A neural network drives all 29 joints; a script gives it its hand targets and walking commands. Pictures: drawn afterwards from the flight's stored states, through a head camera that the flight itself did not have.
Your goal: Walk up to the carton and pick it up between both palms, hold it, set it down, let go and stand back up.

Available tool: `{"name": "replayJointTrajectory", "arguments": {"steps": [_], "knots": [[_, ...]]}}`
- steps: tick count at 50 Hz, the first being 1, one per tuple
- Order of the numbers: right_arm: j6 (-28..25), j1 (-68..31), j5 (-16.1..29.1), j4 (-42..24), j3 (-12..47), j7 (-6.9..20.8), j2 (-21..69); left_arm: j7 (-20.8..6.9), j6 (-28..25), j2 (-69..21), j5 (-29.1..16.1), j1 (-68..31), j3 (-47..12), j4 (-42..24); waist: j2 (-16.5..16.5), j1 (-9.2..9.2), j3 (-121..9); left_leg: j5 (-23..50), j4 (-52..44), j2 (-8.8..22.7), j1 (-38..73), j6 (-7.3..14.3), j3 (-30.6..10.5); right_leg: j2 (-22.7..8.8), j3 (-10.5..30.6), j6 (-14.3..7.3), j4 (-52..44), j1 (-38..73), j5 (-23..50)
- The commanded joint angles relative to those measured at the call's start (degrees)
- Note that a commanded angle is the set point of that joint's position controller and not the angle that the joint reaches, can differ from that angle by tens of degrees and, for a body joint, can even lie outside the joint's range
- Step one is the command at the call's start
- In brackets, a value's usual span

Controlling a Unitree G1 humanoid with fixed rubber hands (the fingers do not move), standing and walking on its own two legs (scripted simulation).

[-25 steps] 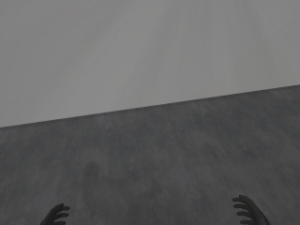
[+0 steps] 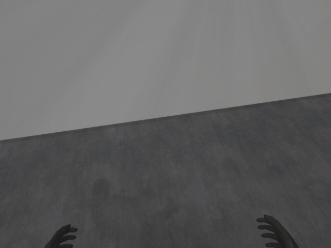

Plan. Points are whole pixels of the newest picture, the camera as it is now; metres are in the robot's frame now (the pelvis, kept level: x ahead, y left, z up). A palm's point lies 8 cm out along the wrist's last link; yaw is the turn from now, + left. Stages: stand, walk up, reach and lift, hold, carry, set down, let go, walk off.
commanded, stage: stand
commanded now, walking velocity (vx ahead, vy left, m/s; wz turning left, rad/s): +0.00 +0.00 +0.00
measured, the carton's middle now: out of the picture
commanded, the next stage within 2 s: walk up in 0.34 s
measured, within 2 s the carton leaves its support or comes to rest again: neither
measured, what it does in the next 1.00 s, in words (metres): steps to the left: left foot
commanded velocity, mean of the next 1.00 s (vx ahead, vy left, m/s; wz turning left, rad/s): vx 0.00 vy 0.00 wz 0.00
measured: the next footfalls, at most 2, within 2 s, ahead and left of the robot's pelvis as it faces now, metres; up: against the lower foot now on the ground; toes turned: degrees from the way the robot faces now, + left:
left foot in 0.90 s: -0.04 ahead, +0.14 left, +0.00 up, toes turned +5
right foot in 1.18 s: -0.04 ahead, +0.04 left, +0.00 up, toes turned +10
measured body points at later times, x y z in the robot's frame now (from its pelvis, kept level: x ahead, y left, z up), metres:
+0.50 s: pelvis +0.00 +0.00 +0.00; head +0.00 -0.01 +0.45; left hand +0.16 +0.29 -0.07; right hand +0.17 -0.27 -0.08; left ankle +0.03 +0.12 -0.72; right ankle +0.03 -0.12 -0.72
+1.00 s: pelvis -0.06 +0.09 -0.01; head +0.00 +0.14 +0.43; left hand +0.07 +0.43 -0.12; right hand +0.09 -0.19 -0.09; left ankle -0.08 +0.13 -0.72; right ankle -0.01 -0.09 -0.68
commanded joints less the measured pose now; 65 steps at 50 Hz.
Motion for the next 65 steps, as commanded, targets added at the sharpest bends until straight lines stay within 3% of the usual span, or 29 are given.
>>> {"name": "replayJointTrajectory", "arguments": {"steps": [1, 2, 3, 9, 14, 22, 26, 27, 28, 30, 31, 37, 41, 43, 44, 46, 48, 49, 50, 52, 53, 54, 55, 56, 57, 59, 60, 61, 65], "knots": [[-1.44, -6.21, 0.42, 1.21, -4.77, -0.20, -12.85, 0.00, -1.36, 11.10, 1.27, -7.59, 4.49, -0.95, -1.26, 0.45, 1.34, -1.18, -15.61, 5.89, -2.24, 3.74, -9.99, -4.03, 7.81, -4.39, -11.17, -1.58, 1.74], [-1.57, -5.87, -0.06, 0.62, -4.80, 0.11, -13.45, 0.42, -1.69, 9.28, 1.21, -4.88, 4.11, -0.49, 3.21, 1.00, 1.21, 3.15, -15.33, 4.74, -0.92, 3.66, -7.92, -4.24, 6.89, -4.13, -11.42, -0.55, 4.66], [-1.24, -4.88, 0.68, 1.37, -5.04, 0.05, -12.46, 0.59, -1.81, 11.79, 1.53, -3.16, 3.77, 0.85, -2.08, -1.19, -3.64, 4.14, -13.41, 4.66, 3.28, 3.04, -7.30, -5.03, 8.58, -4.82, -11.46, -1.04, 3.30], [-1.60, -5.30, 0.51, 1.56, -5.67, -0.15, -14.59, 0.19, -2.00, 11.82, 1.08, -5.63, 4.29, -0.56, -3.49, 0.13, -5.73, 5.14, -12.15, 4.87, 4.35, 2.48, -6.97, -5.01, 7.23, -3.83, -10.72, 0.22, 3.59], [-1.27, -3.54, 0.21, 2.05, -5.46, 0.36, -15.34, 0.37, -1.21, 12.61, 0.73, -2.69, 4.99, 2.32, 2.72, 0.87, -0.27, -1.56, -16.00, 5.00, -2.42, 3.24, -8.71, -3.59, 6.61, -3.86, -9.49, 1.03, 0.89], [-1.26, -2.87, 0.39, 2.09, -5.05, 0.42, -13.59, 0.57, -1.74, 11.73, 1.54, -5.67, 4.28, -0.04, -5.56, -0.53, 0.22, -1.83, -13.06, 3.69, 0.12, 3.61, -7.46, -5.05, 9.87, -4.61, -13.36, -2.78, 3.59], [-1.53, -5.03, 0.63, 2.14, -5.29, 0.33, -14.07, 0.63, -1.40, 12.31, 0.89, -3.84, 4.38, 0.94, 2.20, -0.34, -4.13, 1.28, -13.70, 5.99, 2.40, 3.31, -8.48, -3.54, 6.25, -3.64, -9.27, -0.91, 2.78], [1.76, -4.35, -0.14, -2.13, -6.17, 2.55, -16.39, 1.97, -0.99, 15.17, 0.02, 0.99, 5.99, 2.09, 2.68, 1.94, -0.15, 25.59, -6.32, 1.93, -8.97, 3.69, -10.62, -6.05, 7.32, -5.88, -5.81, 6.05, 15.98], [3.02, -6.49, 0.32, -4.14, -5.93, 2.79, -13.47, 3.20, -0.67, 16.77, 0.19, 4.84, 6.48, 2.99, -1.03, 2.61, -1.00, 25.58, 1.37, -1.01, -12.03, 2.81, -8.39, -11.87, 11.96, -9.01, -8.30, 10.11, 26.95], [4.72, -3.10, -0.38, -4.74, -6.60, 2.29, -13.65, 4.11, -0.48, 18.03, 0.22, 4.05, 6.81, 1.01, -10.28, 2.10, -0.75, -10.94, 25.33, -3.50, -16.22, 0.27, -4.31, -27.25, 23.40, -20.98, -15.38, 5.90, 44.06], [5.73, -2.25, -0.58, -5.51, -6.71, 2.26, -14.33, 4.38, -0.63, 18.19, 0.15, 4.24, 6.57, 0.14, -6.77, 2.35, -3.15, -12.55, 29.39, -2.36, -15.94, 0.06, -8.40, -26.94, 24.14, -21.57, -15.28, 7.37, 44.45], [7.98, 2.53, 0.02, -4.12, -7.97, 3.57, -15.34, 5.98, 0.60, 18.42, 1.04, -7.57, 6.94, -2.57, -9.45, -3.72, 2.52, -9.58, 31.84, 0.13, -5.44, -0.08, -9.83, -22.21, 13.82, -16.40, -16.67, -14.07, 23.15], [7.68, 5.98, 0.12, -2.48, -7.99, 3.92, -16.61, 5.69, 0.97, 19.32, 1.37, -7.89, 6.38, -1.87, -11.63, -5.25, -3.20, -7.27, 7.21, 5.35, 0.61, 1.60, -8.03, -19.62, 8.62, -12.12, -10.14, -7.27, 20.00], [6.59, 10.07, -1.21, 0.88, -8.39, 3.90, -16.35, 5.65, 1.72, 15.65, 0.55, -12.33, 6.06, -2.15, -0.05, -8.81, 0.80, 3.80, -20.81, 6.72, 8.49, 3.19, -14.08, -12.89, 0.90, -4.25, 10.14, -14.85, 8.66], [6.08, 7.51, -1.58, 0.26, -8.84, 3.03, -20.49, 5.37, 2.52, 10.37, 0.03, -9.05, 4.00, -2.11, 19.63, -6.14, 6.82, 24.54, -24.18, 8.13, 5.09, -1.53, -23.55, -0.78, -5.11, 0.10, 23.35, -24.82, -15.16], [6.08, 6.12, -1.52, -0.17, -8.88, 2.31, -18.39, 5.87, 4.05, 11.46, -0.52, -2.63, 4.57, 0.50, 9.54, -3.18, 0.25, 36.76, -21.75, 9.09, 8.51, -5.47, -24.71, 4.14, -1.79, -1.56, 26.86, -21.57, -16.85], [6.30, 3.53, -1.27, -1.74, -9.10, 1.20, -21.43, 5.86, 3.72, 11.00, 0.41, -2.78, 4.06, -0.15, 20.45, -4.97, -1.45, 51.03, -19.66, 6.04, 9.57, -9.84, -17.48, 4.66, 1.25, -0.32, 31.89, -22.70, -15.52], [6.67, 0.96, -1.56, -2.96, -8.69, 0.98, -19.58, 6.54, 3.83, 12.39, 0.48, -2.97, 4.54, 0.06, 14.75, -3.47, 0.99, 46.12, -21.76, 6.81, 7.01, -7.89, -21.00, 3.83, 1.72, -0.54, 31.78, -21.55, -13.17], [6.54, 1.10, -1.36, -4.41, -8.78, 0.43, -20.45, 6.73, 4.39, 14.57, 0.43, -0.59, 4.97, 0.97, 18.66, -3.54, 0.91, 47.89, -22.27, 2.93, 9.27, -15.01, -16.74, 5.12, 1.01, -1.20, 27.39, -19.57, -12.83], [7.19, -0.98, -0.82, -6.54, -9.13, 0.25, -17.59, 6.43, 5.22, 16.74, -0.41, 5.76, 6.03, 3.52, 17.83, 0.30, -1.55, 56.73, -19.83, -0.80, 13.85, -18.32, -11.66, 4.99, -3.46, -1.10, 18.61, -12.53, -11.49], [7.85, -9.19, -0.50, -9.70, -10.47, 0.47, -18.68, 6.90, 4.12, 17.19, 0.60, 16.67, 7.03, 6.07, 23.49, 6.09, -0.60, 74.82, -17.99, -5.22, 3.99, -29.13, -6.29, 4.34, -5.18, -2.31, 8.50, 1.59, -17.51], [8.55, -17.69, -0.73, -12.42, -11.39, 0.62, -18.68, 7.54, 3.90, 20.19, -0.09, 30.80, 8.82, 9.72, 18.27, 14.43, -4.06, 85.79, -0.97, -11.78, -0.69, -33.22, 0.97, 2.42, -10.39, -6.12, -11.96, 14.52, -10.65], [7.71, -21.56, -0.38, -16.04, -10.93, 0.17, -17.39, 8.23, 3.64, 23.98, -0.91, 38.68, 11.44, 10.90, 2.90, 20.14, -10.39, 78.67, 30.91, -17.42, -5.00, -33.46, 1.60, -5.15, -8.03, -12.30, -31.81, 25.95, 3.00], [6.45, -12.41, 1.26, -15.21, -8.95, 0.00, -13.13, 9.54, 3.18, 22.96, -2.21, 23.10, 11.60, 7.03, -32.17, 16.35, -16.34, -24.07, 58.71, -11.04, -27.69, -15.58, -12.87, -23.18, 20.52, -17.07, -15.81, 37.21, 30.47], [6.89, -6.08, -1.36, -11.78, -6.61, 0.54, -13.61, 9.71, 2.75, 17.87, -0.64, 9.85, 9.30, 1.90, -16.03, 7.14, -16.53, -20.73, 53.27, -6.01, -30.19, -5.94, -18.46, -27.02, 26.65, -19.53, -7.67, 32.97, 43.50], [6.74, 1.06, -1.32, -6.66, -5.73, 1.66, -11.50, 9.94, 2.17, 10.55, -0.89, -0.57, 6.41, 1.75, -1.92, -0.71, -14.22, -9.62, 44.88, -4.47, -21.02, -0.39, -15.28, -22.10, 13.98, -13.33, -16.02, 23.42, 34.21], [7.11, 9.43, -0.77, -3.58, -4.79, 2.20, -8.41, 9.01, 1.94, 9.56, -0.97, -6.00, 4.91, 0.98, -1.71, -6.07, -11.57, -10.80, 43.32, -6.34, -16.23, 1.17, -14.64, -19.78, 10.58, -9.56, -15.48, 16.20, 27.20], [8.72, 13.44, 0.53, -4.60, -8.25, 3.11, -15.71, 8.07, 0.94, 14.81, 0.10, -16.06, 6.42, -3.38, -6.74, -8.80, -5.71, -9.06, 49.91, -9.25, -15.01, 0.11, -15.88, -22.37, 11.35, -13.77, -17.33, 4.72, 36.23], [8.30, -2.03, 0.62, -6.48, -6.85, 4.16, -18.54, 6.46, 0.47, 19.48, 1.53, -5.48, 8.63, 1.49, -12.94, -0.29, 1.57, -6.76, 27.28, 3.16, -20.40, -0.40, -16.43, -21.31, 8.83, -11.86, -14.02, 7.40, 24.43]]}}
